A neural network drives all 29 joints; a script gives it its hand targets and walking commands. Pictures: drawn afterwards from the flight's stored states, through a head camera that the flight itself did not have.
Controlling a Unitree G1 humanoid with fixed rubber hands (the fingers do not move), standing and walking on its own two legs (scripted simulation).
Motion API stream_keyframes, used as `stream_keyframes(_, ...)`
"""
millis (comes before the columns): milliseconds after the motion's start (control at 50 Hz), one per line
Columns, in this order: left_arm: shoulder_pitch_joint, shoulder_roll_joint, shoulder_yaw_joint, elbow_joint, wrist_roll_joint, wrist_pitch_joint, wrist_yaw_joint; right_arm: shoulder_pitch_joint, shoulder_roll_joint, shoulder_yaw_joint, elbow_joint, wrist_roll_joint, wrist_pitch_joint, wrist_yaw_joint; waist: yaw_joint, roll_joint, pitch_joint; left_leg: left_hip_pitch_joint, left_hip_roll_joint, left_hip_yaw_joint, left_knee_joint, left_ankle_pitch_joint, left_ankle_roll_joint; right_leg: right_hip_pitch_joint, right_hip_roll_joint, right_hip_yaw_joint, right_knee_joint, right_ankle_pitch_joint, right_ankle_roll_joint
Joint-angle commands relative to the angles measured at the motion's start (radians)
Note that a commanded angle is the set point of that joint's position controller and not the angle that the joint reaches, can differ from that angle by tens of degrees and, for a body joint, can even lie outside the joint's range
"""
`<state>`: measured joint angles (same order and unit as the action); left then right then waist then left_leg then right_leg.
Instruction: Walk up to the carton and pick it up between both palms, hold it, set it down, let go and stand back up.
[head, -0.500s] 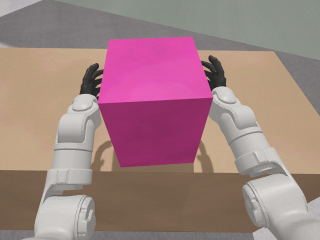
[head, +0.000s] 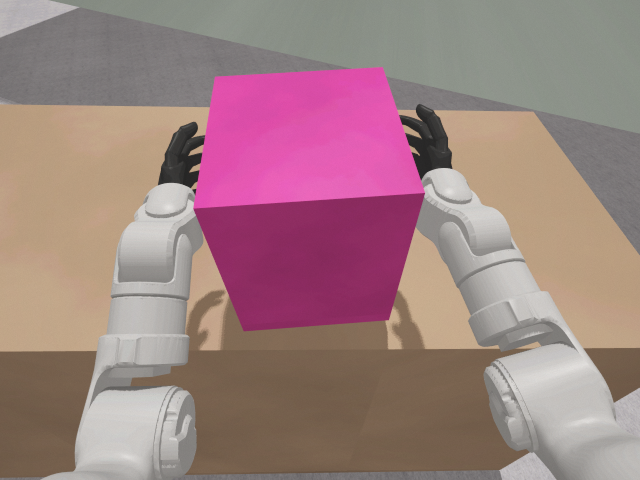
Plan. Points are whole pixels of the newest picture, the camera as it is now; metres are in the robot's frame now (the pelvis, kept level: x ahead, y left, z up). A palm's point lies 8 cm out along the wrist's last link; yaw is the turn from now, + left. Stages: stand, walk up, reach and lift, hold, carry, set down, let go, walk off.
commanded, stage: reach and lift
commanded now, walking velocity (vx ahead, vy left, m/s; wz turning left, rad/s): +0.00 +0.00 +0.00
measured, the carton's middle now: (308, 207) +0.42 +0.05 +0.13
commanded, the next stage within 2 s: none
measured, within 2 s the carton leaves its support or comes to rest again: neither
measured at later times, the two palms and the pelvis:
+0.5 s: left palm (179, 166) +0.37 +0.18 +0.23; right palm (461, 157) +0.40 -0.11 +0.23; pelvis +0.00 +0.01 +0.00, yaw +1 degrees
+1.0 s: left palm (184, 153) +0.36 +0.17 +0.25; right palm (495, 129) +0.38 -0.12 +0.28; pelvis -0.02 +0.01 +0.00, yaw +0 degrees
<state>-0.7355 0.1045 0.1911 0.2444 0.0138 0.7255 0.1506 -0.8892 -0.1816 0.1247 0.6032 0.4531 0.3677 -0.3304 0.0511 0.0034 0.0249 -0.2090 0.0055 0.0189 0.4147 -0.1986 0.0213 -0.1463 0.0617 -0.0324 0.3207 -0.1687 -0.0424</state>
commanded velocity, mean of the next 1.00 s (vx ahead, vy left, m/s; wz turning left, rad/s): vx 0.00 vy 0.00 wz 0.00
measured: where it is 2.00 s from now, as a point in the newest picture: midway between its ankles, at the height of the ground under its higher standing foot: outside the picture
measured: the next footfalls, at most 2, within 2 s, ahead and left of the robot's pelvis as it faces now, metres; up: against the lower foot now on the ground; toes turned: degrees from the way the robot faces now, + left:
none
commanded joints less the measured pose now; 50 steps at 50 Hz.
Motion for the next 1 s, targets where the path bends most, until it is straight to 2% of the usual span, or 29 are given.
stream_keyframes(0,-0.517,-0.079,-0.118,-0.201,-0.032,-0.052,-0.046,-0.516,0.083,0.030,-0.195,0.018,-0.046,0.034,-0.022,0.051,-0.565,0.340,-0.019,-0.001,0.045,0.485,-0.069,0.053,0.002,0.019,-0.037,0.193,0.085)
stream_keyframes(20,-0.525,-0.081,-0.113,-0.196,-0.029,-0.052,-0.045,-0.522,0.081,0.031,-0.184,0.026,-0.048,0.037,-0.011,0.068,-0.562,0.336,-0.018,-0.004,0.043,0.485,-0.071,0.049,0.000,0.018,-0.037,0.189,0.082)
stream_keyframes(100,-0.506,-0.144,-0.125,-0.197,-0.008,-0.038,-0.053,-0.521,0.138,0.056,-0.222,0.005,-0.055,0.042,-0.024,0.043,-0.577,0.356,-0.019,-0.006,0.048,0.496,-0.067,0.049,0.008,0.011,-0.041,0.204,0.089)
stream_keyframes(120,-0.506,-0.159,-0.132,-0.199,0.006,-0.035,-0.060,-0.517,0.145,0.037,-0.224,-0.010,-0.053,0.044,-0.044,0.043,-0.564,0.358,-0.018,-0.005,0.041,0.486,-0.065,0.051,0.008,0.012,-0.047,0.201,0.086)
stream_keyframes(160,-0.554,-0.207,-0.148,-0.212,0.019,-0.033,-0.077,-0.555,0.213,0.045,-0.243,-0.024,-0.049,0.051,-0.041,0.038,-0.560,0.343,-0.016,-0.005,0.030,0.445,-0.064,0.064,0.005,0.009,-0.052,0.171,0.085)
stream_keyframes(180,-0.573,-0.254,-0.166,-0.203,0.027,-0.030,-0.084,-0.572,0.256,0.051,-0.251,-0.031,-0.047,0.062,-0.056,0.050,-0.556,0.339,-0.014,-0.010,0.028,0.429,-0.061,0.072,0.003,0.014,-0.053,0.152,0.080)
stream_keyframes(200,-0.591,-0.295,-0.189,-0.214,0.034,-0.025,-0.092,-0.591,0.305,0.069,-0.276,-0.041,-0.042,0.070,-0.057,0.042,-0.567,0.336,-0.017,-0.006,0.023,0.418,-0.061,0.079,0.004,0.009,-0.052,0.148,0.085)
stream_keyframes(220,-0.620,-0.328,-0.193,-0.190,0.046,-0.024,-0.107,-0.613,0.370,0.084,-0.275,-0.053,-0.038,0.083,-0.047,0.034,-0.562,0.323,-0.015,-0.004,0.018,0.408,-0.053,0.086,-0.004,0.017,-0.054,0.145,0.085)
stream_keyframes(240,-0.617,-0.380,-0.191,-0.192,0.061,-0.020,-0.119,-0.620,0.417,0.089,-0.265,-0.069,-0.034,0.100,-0.063,0.036,-0.556,0.325,-0.019,-0.003,0.020,0.404,-0.054,0.091,-0.003,0.014,-0.052,0.151,0.081)
stream_keyframes(260,-0.620,-0.419,-0.197,-0.174,0.080,-0.015,-0.136,-0.625,0.467,0.098,-0.257,-0.080,-0.032,0.113,-0.055,0.046,-0.544,0.322,-0.020,0.000,0.014,0.409,-0.049,0.100,-0.006,0.017,-0.054,0.163,0.081)
stream_keyframes(320,-0.658,-0.549,-0.230,-0.175,0.125,-0.003,-0.192,-0.665,0.568,0.120,-0.263,-0.123,-0.036,0.169,-0.095,0.054,-0.572,0.344,-0.023,-0.003,0.017,0.441,-0.051,0.170,-0.007,0.006,-0.049,0.237,0.081)
stream_keyframes(380,-0.689,-0.663,-0.280,-0.184,0.144,0.007,-0.243,-0.741,0.672,0.154,-0.303,-0.146,-0.043,0.223,-0.109,0.050,-0.618,0.358,-0.023,-0.010,0.027,0.493,-0.054,0.218,-0.002,-0.009,-0.031,0.335,0.089)
stream_keyframes(420,-0.692,-0.676,-0.288,-0.169,0.154,0.011,-0.265,-0.763,0.673,0.147,-0.305,-0.153,-0.048,0.244,-0.130,0.043,-0.640,0.386,-0.016,-0.015,0.034,0.542,-0.060,0.246,0.004,-0.025,-0.026,0.387,0.087)
stream_keyframes(440,-0.669,-0.684,-0.285,-0.162,0.165,0.016,-0.272,-0.742,0.667,0.154,-0.284,-0.151,-0.046,0.249,-0.129,0.043,-0.612,0.385,-0.019,-0.013,0.032,0.556,-0.064,0.258,0.004,-0.028,-0.021,0.415,0.087)
stream_keyframes(460,-0.678,-0.676,-0.272,-0.149,0.181,0.023,-0.281,-0.748,0.658,0.143,-0.253,-0.153,-0.040,0.251,-0.142,0.044,-0.572,0.371,-0.020,-0.011,0.022,0.536,-0.067,0.262,0.001,-0.028,-0.025,0.407,0.087)
stream_keyframes(480,-0.666,-0.651,-0.255,-0.118,0.198,0.030,-0.289,-0.731,0.642,0.133,-0.240,-0.154,-0.034,0.249,-0.147,0.028,-0.532,0.356,-0.021,-0.011,0.005,0.504,-0.058,0.274,-0.001,-0.028,-0.030,0.398,0.092)
stream_keyframes(580,-0.707,-0.630,-0.145,0.023,0.266,0.056,-0.328,-0.760,0.633,0.063,-0.079,-0.169,0.000,0.262,-0.116,0.000,-0.333,0.270,-0.003,-0.004,-0.075,0.330,-0.037,0.224,-0.011,-0.022,-0.071,0.226,0.072)
stream_keyframes(620,-0.729,-0.654,-0.136,0.066,0.269,0.051,-0.331,-0.787,0.634,0.025,-0.019,-0.177,-0.007,0.281,-0.114,0.024,-0.331,0.263,0.012,-0.004,-0.086,0.312,-0.047,0.202,-0.005,-0.022,-0.079,0.158,0.056)
stream_keyframes(660,-0.788,-0.675,-0.115,0.129,0.278,0.035,-0.328,-0.846,0.629,-0.037,0.045,-0.207,-0.023,0.305,-0.103,0.041,-0.304,0.240,0.023,-0.009,-0.112,0.208,-0.051,0.158,-0.008,-0.025,-0.100,0.043,0.041)
stream_keyframes(720,-0.879,-0.694,-0.126,0.141,0.246,-0.008,-0.301,-0.923,0.641,-0.078,0.100,-0.219,-0.063,0.339,-0.082,0.040,-0.362,0.231,0.034,-0.021,-0.137,0.119,-0.046,0.127,-0.009,-0.029,-0.096,-0.013,0.034)
stream_keyframes(760,-0.914,-0.672,-0.077,0.255,0.259,-0.026,-0.291,-0.922,0.631,-0.149,0.218,-0.262,-0.067,0.354,-0.096,0.031,-0.303,0.204,0.028,-0.020,-0.163,-0.003,-0.032,0.078,-0.024,-0.028,-0.112,-0.103,0.036)
stream_keyframes(780,-0.925,-0.659,-0.052,0.282,0.261,-0.039,-0.289,-0.936,0.624,-0.169,0.263,-0.268,-0.074,0.359,-0.070,0.021,-0.288,0.171,0.026,-0.013,-0.179,-0.056,-0.024,0.078,-0.028,-0.026,-0.114,-0.136,0.038)
stream_keyframes(800,-0.943,-0.655,-0.043,0.308,0.264,-0.052,-0.283,-0.916,0.619,-0.215,0.334,-0.295,-0.077,0.364,-0.085,0.031,-0.257,0.141,0.033,-0.021,-0.199,-0.130,-0.019,0.082,-0.031,-0.025,-0.098,-0.147,0.038)
stream_keyframes(820,-0.963,-0.651,-0.032,0.319,0.257,-0.067,-0.280,-0.933,0.624,-0.220,0.336,-0.289,-0.089,0.367,-0.061,0.031,-0.270,0.124,0.033,-0.021,-0.209,-0.153,-0.011,0.103,-0.036,-0.020,-0.095,-0.143,0.042)
stream_keyframes(840,-0.989,-0.653,-0.027,0.357,0.256,-0.079,-0.277,-0.954,0.622,-0.235,0.370,-0.307,-0.096,0.369,-0.069,0.021,-0.263,0.108,0.036,-0.029,-0.220,-0.201,-0.005,0.105,-0.038,-0.016,-0.090,-0.165,0.046)
stream_keyframes(860,-1.004,-0.669,-0.037,0.361,0.241,-0.092,-0.269,-0.975,0.622,-0.251,0.361,-0.300,-0.112,0.368,-0.059,0.035,-0.309,0.115,0.040,-0.027,-0.219,-0.205,-0.004,0.106,-0.034,-0.020,-0.077,-0.151,0.051)
stream_keyframes(880,-1.022,-0.672,-0.058,0.360,0.216,-0.103,-0.261,-0.996,0.612,-0.264,0.370,-0.298,-0.125,0.369,-0.071,0.036,-0.336,0.120,0.042,-0.031,-0.219,-0.204,-0.008,0.104,-0.031,-0.024,-0.069,-0.137,0.050)
stream_keyframes(920,-1.030,-0.651,-0.031,0.421,0.214,-0.115,-0.252,-0.977,0.607,-0.284,0.445,-0.316,-0.120,0.363,-0.068,0.019,-0.297,0.092,0.036,-0.023,-0.217,-0.221,0.003,0.078,-0.037,-0.022,-0.086,-0.175,0.048)
stream_keyframes(980,-1.071,-0.640,-0.052,0.415,0.181,-0.138,-0.231,-0.979,0.585,-0.309,0.473,-0.311,-0.121,0.354,-0.092,0.049,-0.334,0.076,0.043,-0.045,-0.219,-0.242,-0.001,0.106,-0.032,-0.025,-0.056,-0.132,0.056)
